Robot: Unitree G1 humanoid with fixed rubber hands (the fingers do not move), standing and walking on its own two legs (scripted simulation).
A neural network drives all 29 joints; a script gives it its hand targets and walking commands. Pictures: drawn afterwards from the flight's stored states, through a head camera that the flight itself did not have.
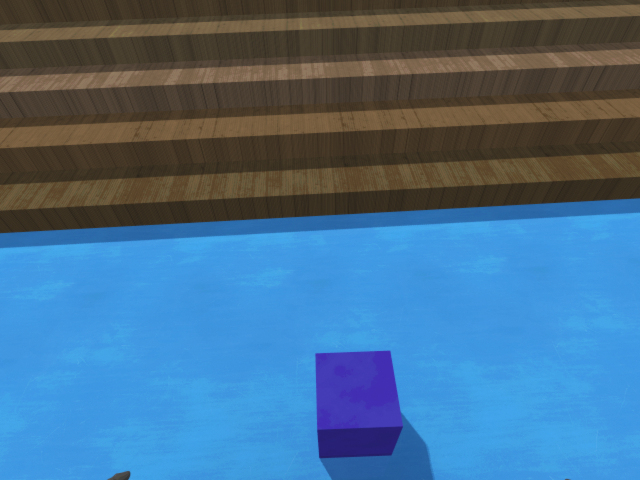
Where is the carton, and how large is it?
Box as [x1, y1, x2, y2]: [315, 351, 402, 457]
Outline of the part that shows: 389,351 315,353 317,433 319,457 391,454 402,427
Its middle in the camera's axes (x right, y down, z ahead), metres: +0.10 +0.48 +1.10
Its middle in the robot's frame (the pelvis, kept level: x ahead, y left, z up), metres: +0.47 -0.05 -0.66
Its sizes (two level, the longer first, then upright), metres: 0.210 0.200 0.250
